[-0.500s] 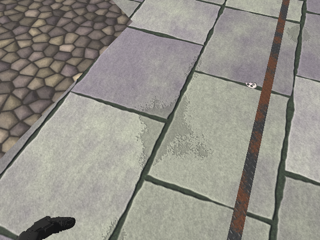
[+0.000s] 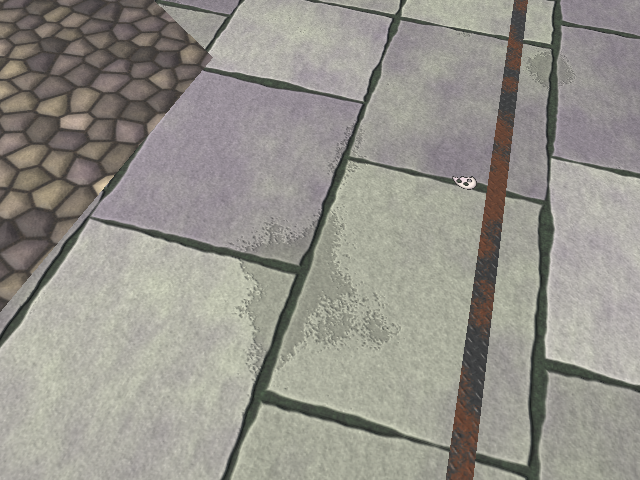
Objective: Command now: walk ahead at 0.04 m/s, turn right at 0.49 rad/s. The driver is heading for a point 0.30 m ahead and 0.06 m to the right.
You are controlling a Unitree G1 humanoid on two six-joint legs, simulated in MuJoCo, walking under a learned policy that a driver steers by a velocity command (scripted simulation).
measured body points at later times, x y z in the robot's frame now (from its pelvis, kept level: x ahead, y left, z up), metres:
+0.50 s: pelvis +0.00 -0.04 +0.00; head +0.04 -0.08 +0.45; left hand +0.23 +0.19 -0.08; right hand +0.06 -0.37 -0.11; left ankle +0.03 +0.11 -0.65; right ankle -0.01 -0.13 -0.74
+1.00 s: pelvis +0.02 -0.03 -0.01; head +0.05 -0.04 +0.44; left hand +0.22 +0.21 -0.11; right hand +0.10 -0.34 -0.10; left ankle +0.08 +0.09 -0.74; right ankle -0.01 -0.13 -0.74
